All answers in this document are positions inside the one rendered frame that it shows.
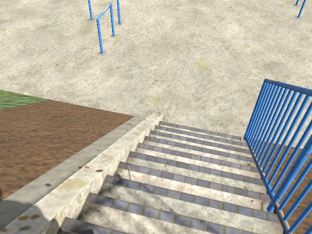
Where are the stairs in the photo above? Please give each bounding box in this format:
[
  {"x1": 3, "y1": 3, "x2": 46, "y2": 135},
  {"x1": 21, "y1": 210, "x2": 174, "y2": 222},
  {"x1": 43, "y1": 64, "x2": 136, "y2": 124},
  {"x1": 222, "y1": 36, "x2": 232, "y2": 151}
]
[{"x1": 57, "y1": 121, "x2": 284, "y2": 234}]

